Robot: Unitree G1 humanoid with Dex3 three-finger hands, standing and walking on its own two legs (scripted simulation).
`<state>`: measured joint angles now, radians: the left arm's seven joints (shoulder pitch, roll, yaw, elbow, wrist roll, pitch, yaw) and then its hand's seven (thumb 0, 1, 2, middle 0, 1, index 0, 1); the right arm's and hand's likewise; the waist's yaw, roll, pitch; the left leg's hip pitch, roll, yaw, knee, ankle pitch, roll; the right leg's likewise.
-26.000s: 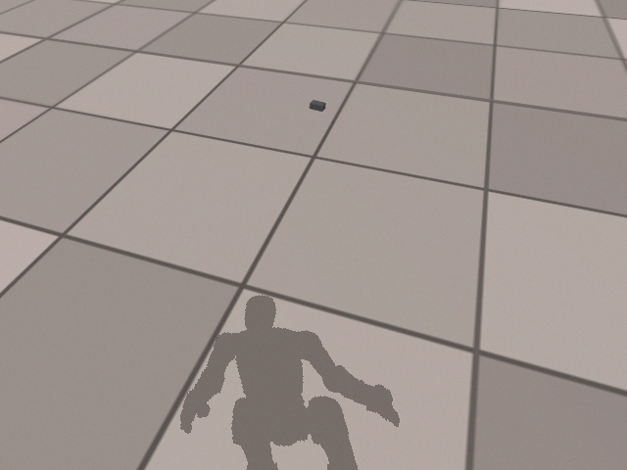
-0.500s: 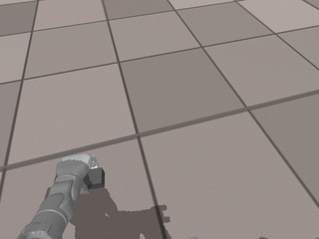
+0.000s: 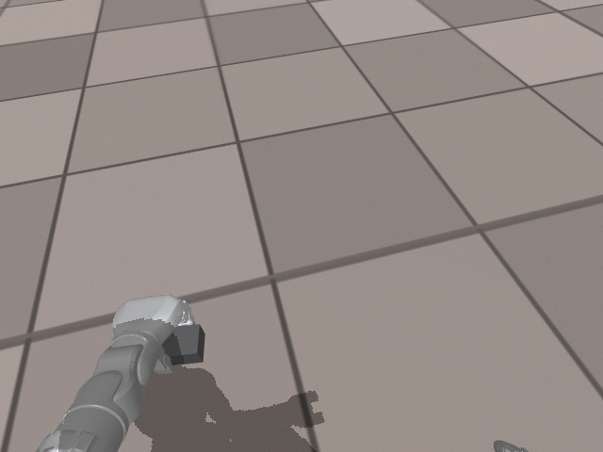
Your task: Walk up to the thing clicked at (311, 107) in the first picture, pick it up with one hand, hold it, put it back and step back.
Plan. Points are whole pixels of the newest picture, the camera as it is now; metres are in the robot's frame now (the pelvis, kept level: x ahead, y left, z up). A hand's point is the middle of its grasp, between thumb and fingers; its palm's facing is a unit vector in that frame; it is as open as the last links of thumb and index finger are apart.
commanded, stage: hold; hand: left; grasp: from above
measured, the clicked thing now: (174, 346) +0.33 +0.21 -0.09
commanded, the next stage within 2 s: crouch in 1.54 s
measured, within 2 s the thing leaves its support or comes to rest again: neither
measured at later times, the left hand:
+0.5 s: hand (155, 353) +0.30 +0.22 -0.04, palm faces -0.45 -0.04 -0.89, open 7.6 cm
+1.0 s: hand (160, 366) +0.27 +0.20 -0.02, palm faces -0.44 -0.04 -0.90, open 7.7 cm
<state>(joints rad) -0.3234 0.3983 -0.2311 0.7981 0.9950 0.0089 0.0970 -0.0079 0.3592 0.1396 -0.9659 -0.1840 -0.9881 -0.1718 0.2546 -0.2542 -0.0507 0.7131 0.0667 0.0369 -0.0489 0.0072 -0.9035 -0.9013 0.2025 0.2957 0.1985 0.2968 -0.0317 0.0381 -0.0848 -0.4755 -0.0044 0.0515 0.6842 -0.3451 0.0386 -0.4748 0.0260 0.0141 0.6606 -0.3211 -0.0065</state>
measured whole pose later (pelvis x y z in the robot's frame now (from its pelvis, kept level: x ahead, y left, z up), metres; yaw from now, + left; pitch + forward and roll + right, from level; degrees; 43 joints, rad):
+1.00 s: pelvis -0.02 -0.01 +0.02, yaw +0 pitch +1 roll +0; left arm -0.24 0.39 -0.26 0.66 0.97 0.01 0.01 -0.01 0.35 0.23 -0.90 -0.26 -0.91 -0.26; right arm 0.20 -0.26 -0.02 0.67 0.08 0.08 -0.06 0.01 -0.91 -0.90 0.20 0.30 0.20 0.30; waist 0.00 0.05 -0.01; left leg -0.27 -0.01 0.05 0.49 -0.23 0.03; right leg -0.29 0.02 0.02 0.50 -0.23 -0.02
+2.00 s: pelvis -0.01 -0.01 +0.00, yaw +1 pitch +7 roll +0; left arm -0.32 0.35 -0.27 0.88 1.07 -0.01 0.19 -0.01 0.36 0.11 -0.99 -0.13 -1.01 -0.11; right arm 0.20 -0.25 -0.04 0.69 0.06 0.08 -0.04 0.01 -0.89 -0.90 0.20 0.30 0.20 0.30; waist -0.03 0.01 -0.03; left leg -0.47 -0.01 0.03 0.65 -0.30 0.03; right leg -0.47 0.02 0.00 0.64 -0.29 -0.01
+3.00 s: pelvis -0.08 -0.01 -0.32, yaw -2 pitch +40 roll -5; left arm -0.96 0.52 -0.05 1.40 1.19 -0.07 0.39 -0.01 0.34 0.19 -0.95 -0.21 -0.97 -0.20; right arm 0.16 -0.23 0.00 0.73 -0.10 -0.06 0.08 0.00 -0.91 -0.90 0.20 0.29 0.20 0.30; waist -0.23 0.02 -0.17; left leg -2.09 0.02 -0.02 2.08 -0.69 0.05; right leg -2.05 0.01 -0.10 2.03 -0.67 -0.04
